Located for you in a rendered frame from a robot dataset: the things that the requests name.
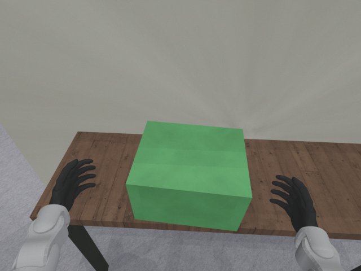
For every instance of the left robot hand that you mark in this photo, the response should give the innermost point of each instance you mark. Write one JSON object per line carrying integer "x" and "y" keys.
{"x": 67, "y": 185}

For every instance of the robot right forearm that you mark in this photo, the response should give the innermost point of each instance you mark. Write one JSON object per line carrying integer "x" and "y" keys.
{"x": 314, "y": 250}

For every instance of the table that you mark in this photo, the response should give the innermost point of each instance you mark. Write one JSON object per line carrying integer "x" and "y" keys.
{"x": 330, "y": 171}

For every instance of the carton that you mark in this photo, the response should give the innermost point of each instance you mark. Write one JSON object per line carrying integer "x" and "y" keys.
{"x": 191, "y": 175}

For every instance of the robot left forearm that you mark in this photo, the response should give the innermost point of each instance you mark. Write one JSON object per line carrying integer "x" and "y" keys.
{"x": 45, "y": 238}

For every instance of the right robot hand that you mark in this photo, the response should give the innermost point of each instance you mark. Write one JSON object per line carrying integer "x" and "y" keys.
{"x": 299, "y": 206}

